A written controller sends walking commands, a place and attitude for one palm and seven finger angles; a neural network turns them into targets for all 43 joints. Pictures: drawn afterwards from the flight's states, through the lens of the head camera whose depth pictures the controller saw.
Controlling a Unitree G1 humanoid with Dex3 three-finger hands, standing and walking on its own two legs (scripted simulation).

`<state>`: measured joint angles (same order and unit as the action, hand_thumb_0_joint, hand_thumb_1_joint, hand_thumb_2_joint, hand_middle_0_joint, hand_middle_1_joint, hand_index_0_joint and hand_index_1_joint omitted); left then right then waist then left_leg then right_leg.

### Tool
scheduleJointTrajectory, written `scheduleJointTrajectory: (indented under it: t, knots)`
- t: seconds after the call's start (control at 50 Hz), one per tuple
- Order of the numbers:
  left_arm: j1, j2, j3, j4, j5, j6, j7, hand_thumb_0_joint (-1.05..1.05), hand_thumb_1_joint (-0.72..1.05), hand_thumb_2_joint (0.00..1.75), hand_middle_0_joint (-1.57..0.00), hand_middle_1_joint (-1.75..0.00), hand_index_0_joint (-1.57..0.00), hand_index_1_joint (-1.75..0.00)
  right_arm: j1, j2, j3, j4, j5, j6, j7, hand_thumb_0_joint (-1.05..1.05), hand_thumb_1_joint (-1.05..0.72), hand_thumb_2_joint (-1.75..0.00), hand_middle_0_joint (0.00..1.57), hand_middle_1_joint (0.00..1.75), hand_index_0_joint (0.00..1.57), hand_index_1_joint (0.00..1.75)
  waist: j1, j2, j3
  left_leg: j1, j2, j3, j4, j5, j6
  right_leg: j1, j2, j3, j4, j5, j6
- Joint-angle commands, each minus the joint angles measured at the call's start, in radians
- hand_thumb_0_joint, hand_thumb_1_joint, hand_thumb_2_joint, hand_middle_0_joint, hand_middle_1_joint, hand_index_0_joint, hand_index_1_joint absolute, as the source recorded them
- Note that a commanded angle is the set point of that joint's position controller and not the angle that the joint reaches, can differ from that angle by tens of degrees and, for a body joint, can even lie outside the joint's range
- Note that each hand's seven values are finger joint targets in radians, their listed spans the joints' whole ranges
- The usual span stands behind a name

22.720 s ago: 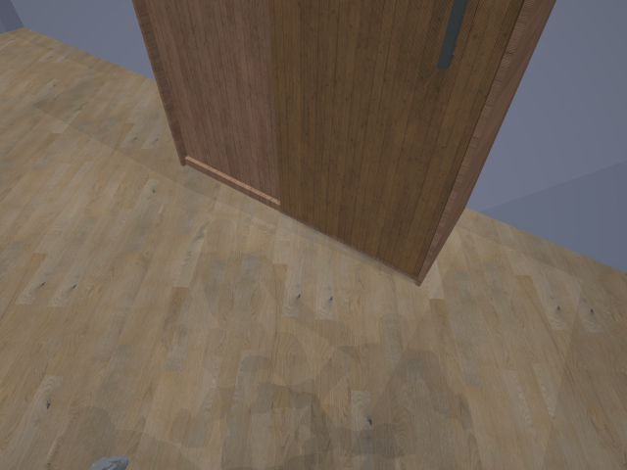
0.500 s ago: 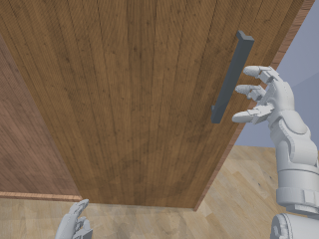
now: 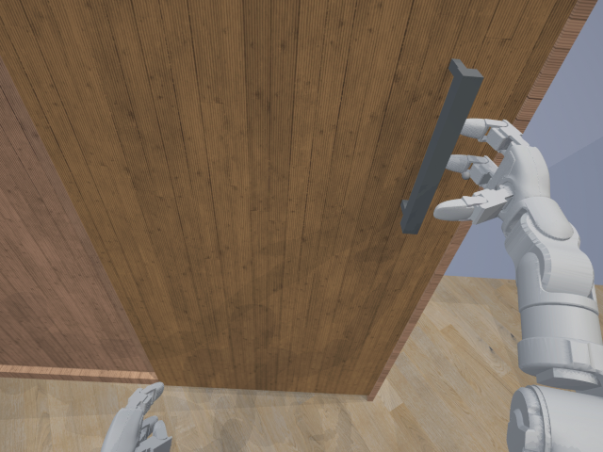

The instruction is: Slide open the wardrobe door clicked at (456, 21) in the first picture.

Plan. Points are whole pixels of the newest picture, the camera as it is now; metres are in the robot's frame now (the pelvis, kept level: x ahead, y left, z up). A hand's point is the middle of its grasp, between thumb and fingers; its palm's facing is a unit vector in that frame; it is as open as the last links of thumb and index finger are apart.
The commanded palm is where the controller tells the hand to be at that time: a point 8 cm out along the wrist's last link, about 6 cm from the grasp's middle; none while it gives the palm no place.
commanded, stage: feel for the door with the fingertips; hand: right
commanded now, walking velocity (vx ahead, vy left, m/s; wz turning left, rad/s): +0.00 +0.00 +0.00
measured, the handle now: (430, 155) +0.46 -0.13 +0.21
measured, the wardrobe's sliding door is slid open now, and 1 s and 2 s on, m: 0.00 0.00 0.00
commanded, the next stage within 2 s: slide the fingers in behind the handle in 0.26 s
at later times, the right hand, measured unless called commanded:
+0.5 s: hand (467, 169) +0.42 -0.17 +0.22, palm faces +0.01 +1.00 -0.01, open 13.7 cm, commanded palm +0.39 -0.21 +0.22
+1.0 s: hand (453, 175) +0.41 -0.15 +0.22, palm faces +0.00 +1.00 +0.00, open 14.0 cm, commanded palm +0.38 -0.19 +0.22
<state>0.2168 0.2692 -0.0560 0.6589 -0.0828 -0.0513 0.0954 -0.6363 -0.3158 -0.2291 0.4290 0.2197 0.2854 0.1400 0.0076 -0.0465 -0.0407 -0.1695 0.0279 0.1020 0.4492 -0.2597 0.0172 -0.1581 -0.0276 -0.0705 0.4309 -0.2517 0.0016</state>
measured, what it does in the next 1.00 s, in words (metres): stands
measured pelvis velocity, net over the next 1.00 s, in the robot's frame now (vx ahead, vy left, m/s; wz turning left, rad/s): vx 0.00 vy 0.00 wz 0.01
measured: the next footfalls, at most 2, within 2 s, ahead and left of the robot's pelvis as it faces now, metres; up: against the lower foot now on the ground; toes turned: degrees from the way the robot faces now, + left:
none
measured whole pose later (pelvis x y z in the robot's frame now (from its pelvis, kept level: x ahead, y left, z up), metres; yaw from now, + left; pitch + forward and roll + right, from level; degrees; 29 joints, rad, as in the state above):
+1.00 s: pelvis +0.00 +0.00 +0.00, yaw +1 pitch -1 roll +0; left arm 0.21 0.25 -0.06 0.65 -0.08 -0.05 0.08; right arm -0.63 -0.27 -0.21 0.40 0.20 0.28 0.10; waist 0.00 -0.04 -0.04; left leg -0.17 0.03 0.09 0.45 -0.26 0.01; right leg -0.16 -0.03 -0.08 0.43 -0.26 0.00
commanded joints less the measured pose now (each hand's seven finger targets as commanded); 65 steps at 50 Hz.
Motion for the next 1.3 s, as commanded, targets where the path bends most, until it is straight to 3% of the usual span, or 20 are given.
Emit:
scheduleJointTrajectory:
  t: [0.0,0.16,0.28,0.36,0.4,0.46,0.48,0.56,0.6,0.7,0.76,0.82,0.86,0.9,0.94,1.06,1.1,1.16,1.22,1.28]
  knots:
    - [-0.109,0.109,0.045,-0.158,-0.005,-0.048,0.003,0.0,0.9,0.9,-0.2,-0.3,-0.2,-0.3,-0.473,-0.215,-0.057,-0.211,0.004,-0.085,-0.004,0.0,0.5,-0.3,0.3,1.2,0.3,1.2,0.005,0.054,-0.25,0.054,0.002,-0.065,-0.051,0.331,0.007,0.098,0.013,0.058,-0.023,0.252,-0.05]
    - [-0.071,0.118,0.052,-0.138,-0.003,-0.061,0.006,0.0,0.9,0.9,-0.2,-0.3,-0.2,-0.3,-0.538,-0.244,-0.069,-0.141,-0.003,-0.124,0.0,0.0,0.5,-0.3,0.3,1.2,0.3,1.2,0.014,0.039,-0.256,0.04,-0.002,-0.066,-0.058,0.305,0.01,0.102,0.009,0.064,-0.022,0.242,-0.052]
    - [-0.039,0.123,0.054,-0.117,-0.006,-0.068,0.008,0.0,0.9,0.9,-0.2,-0.3,-0.2,-0.3,-0.617,-0.207,-0.027,-0.053,-0.004,-0.135,0.008,0.0,0.5,-0.3,0.3,1.2,0.3,1.2,0.039,0.057,-0.228,-0.005,-0.006,-0.063,-0.061,0.266,0.008,0.089,0.008,0.069,-0.023,0.206,-0.053]
    - [-0.024,0.128,0.058,-0.106,-0.005,-0.073,0.007,0.0,0.9,0.9,-0.2,-0.3,-0.2,-0.3,-0.617,-0.227,-0.043,-0.01,-0.009,-0.147,0.007,0.0,0.5,-0.3,0.3,1.2,0.3,1.2,0.034,0.068,-0.242,-0.004,-0.006,-0.064,-0.06,0.259,0.009,0.086,0.007,0.071,-0.018,0.208,-0.053]
    - [-0.031,0.117,0.054,-0.115,-0.006,-0.078,0.003,0.0,0.9,0.9,-0.2,-0.3,-0.2,-0.3,-0.646,-0.173,0.001,-0.047,-0.01,-0.158,0.009,0.0,0.5,-0.3,0.3,1.2,0.3,1.2,0.037,0.017,-0.248,-0.015,-0.005,-0.061,-0.052,0.262,0.014,0.105,0.009,0.075,-0.018,0.216,-0.05]
    - [-0.027,0.126,0.058,-0.118,-0.001,-0.078,-0.001,0.0,0.9,0.9,-0.2,-0.3,-0.2,-0.3,-0.574,-0.207,-0.041,-0.041,-0.005,-0.164,0.005,0.0,0.5,-0.3,0.3,1.2,0.3,1.2,0.018,0.072,-0.273,0.015,-0.007,-0.058,-0.049,0.273,0.013,0.098,0.005,0.077,-0.019,0.23,-0.051]
    - [-0.037,0.121,0.056,-0.126,-0.003,-0.081,-0.003,0.0,0.9,0.9,-0.2,-0.3,-0.2,-0.3,-0.61,-0.184,-0.016,-0.084,-0.006,-0.17,0.009,0.0,0.5,-0.3,0.3,1.2,0.3,1.2,0.025,0.04,-0.277,0.011,-0.006,-0.058,-0.044,0.281,0.014,0.109,0.007,0.076,-0.02,0.234,-0.051]
    - [-0.051,0.121,0.054,-0.132,-0.005,-0.077,-0.004,0.0,0.9,0.9,-0.2,-0.3,-0.2,-0.3,-0.548,-0.187,-0.028,-0.084,-0.001,-0.16,0.011,0.0,0.5,-0.3,0.3,1.2,0.3,1.2,0.014,0.069,-0.24,0.008,-0.007,-0.055,-0.049,0.269,0.013,0.095,0.003,0.076,-0.024,0.225,-0.05]
    - [-0.062,0.115,0.05,-0.143,-0.004,-0.078,-0.005,0.0,0.9,0.9,-0.2,-0.3,-0.2,-0.3,-0.538,-0.218,-0.06,-0.121,-0.005,-0.154,0.001,0.0,0.5,-0.3,0.3,1.2,0.3,1.2,0.001,0.04,-0.243,0.016,-0.007,-0.057,-0.045,0.267,0.015,0.091,0.006,0.076,-0.028,0.225,-0.048]
    - [-0.087,0.104,0.047,-0.159,-0.002,-0.076,-0.008,0.0,0.9,0.9,-0.2,-0.3,-0.2,-0.3,-0.508,-0.17,-0.035,-0.206,-0.006,-0.135,-0.022,0.0,0.5,-0.3,0.3,1.2,0.3,1.2,-0.001,0.03,-0.261,0.027,-0.007,-0.059,-0.044,0.29,0.014,0.117,0.004,0.071,-0.028,0.251,-0.046]
    - [-0.092,0.11,0.05,-0.155,-0.001,-0.069,-0.007,0.0,0.9,0.9,-0.2,-0.3,-0.2,-0.3,-0.496,-0.179,-0.04,-0.219,-0.007,-0.116,-0.031,0.0,0.5,-0.3,0.3,1.2,0.3,1.2,0.0,0.083,-0.26,0.037,-0.009,-0.056,-0.047,0.289,0.011,0.113,-0.001,0.072,-0.028,0.253,-0.047]
    - [-0.104,0.1,0.043,-0.161,-0.001,-0.064,-0.008,0.0,0.9,0.9,-0.2,-0.3,-0.2,-0.3,-0.485,-0.141,-0.019,-0.231,-0.005,-0.09,-0.038,0.0,0.5,-0.3,0.3,1.2,0.3,1.2,0.001,0.041,-0.253,0.031,-0.007,-0.058,-0.044,0.311,0.011,0.115,0.007,0.065,-0.024,0.261,-0.044]
    - [-0.102,0.106,0.048,-0.154,0.0,-0.056,-0.006,0.0,0.9,0.9,-0.2,-0.3,-0.2,-0.3,-0.465,-0.169,-0.043,-0.226,-0.006,-0.08,-0.045,0.0,0.5,-0.3,0.3,1.2,0.3,1.2,-0.001,0.089,-0.249,0.043,-0.008,-0.059,-0.051,0.316,0.009,0.105,0.004,0.063,-0.022,0.262,-0.048]
    - [-0.111,0.1,0.045,-0.164,0.001,-0.052,-0.006,0.0,0.9,0.9,-0.2,-0.3,-0.2,-0.3,-0.452,-0.159,-0.041,-0.247,-0.005,-0.07,-0.046,0.0,0.5,-0.3,0.3,1.2,0.3,1.2,-0.004,0.077,-0.263,0.056,-0.006,-0.06,-0.043,0.35,0.008,0.109,0.008,0.057,-0.02,0.28,-0.048]
    - [-0.117,0.095,0.043,-0.167,-0.001,-0.049,-0.008,0.0,0.9,0.9,-0.2,-0.3,-0.2,-0.3,-0.476,-0.119,0.001,-0.279,-0.008,-0.068,-0.042,0.0,0.5,-0.3,0.3,1.2,0.3,1.2,0.005,0.036,-0.26,0.042,-0.006,-0.059,-0.04,0.354,0.01,0.124,0.009,0.056,-0.016,0.29,-0.045]
    - [-0.122,0.097,0.045,-0.155,0.001,-0.04,-0.005,0.0,0.9,0.9,-0.2,-0.3,-0.2,-0.3,-0.498,-0.088,0.025,-0.28,-0.003,-0.053,-0.058,0.0,0.5,-0.3,0.3,1.2,0.3,1.2,0.016,0.066,-0.247,0.022,-0.008,-0.053,-0.045,0.338,0.009,0.132,0.007,0.066,-0.01,0.284,-0.047]
    - [-0.127,0.092,0.043,-0.161,0.002,-0.037,-0.007,0.0,0.9,0.9,-0.2,-0.3,-0.2,-0.3,-0.496,-0.089,0.022,-0.297,-0.008,-0.05,-0.068,0.0,0.5,-0.3,0.3,1.2,0.3,1.2,0.008,0.04,-0.266,0.032,-0.006,-0.053,-0.037,0.345,0.011,0.136,0.009,0.067,-0.011,0.296,-0.043]
    - [-0.131,0.095,0.046,-0.161,0.006,-0.031,-0.011,0.0,0.9,0.9,-0.2,-0.3,-0.2,-0.3,-0.439,-0.113,-0.012,-0.294,-0.009,-0.047,-0.084,0.0,0.5,-0.3,0.3,1.2,0.3,1.2,-0.008,0.084,-0.28,0.058,-0.007,-0.052,-0.032,0.37,0.012,0.128,0.007,0.069,-0.008,0.32,-0.044]
    - [-0.135,0.086,0.044,-0.166,0.007,-0.027,-0.016,0.0,0.9,0.9,-0.2,-0.3,-0.2,-0.3,-0.434,-0.062,0.022,-0.308,-0.01,-0.04,-0.091,0.0,0.5,-0.3,0.3,1.2,0.3,1.2,-0.003,0.077,-0.269,0.051,-0.007,-0.048,-0.028,0.385,0.009,0.127,0.009,0.062,-0.007,0.325,-0.043]
    - [-0.143,0.089,0.043,-0.173,0.008,-0.015,-0.017,0.0,0.9,0.9,-0.2,-0.3,-0.2,-0.3,-0.411,-0.096,-0.005,-0.334,-0.016,-0.033,-0.099,0.0,0.5,-0.3,0.3,1.2,0.3,1.2,-0.014,0.079,-0.272,0.077,-0.005,-0.053,-0.029,0.398,0.009,0.115,0.01,0.055,-0.014,0.329,-0.045]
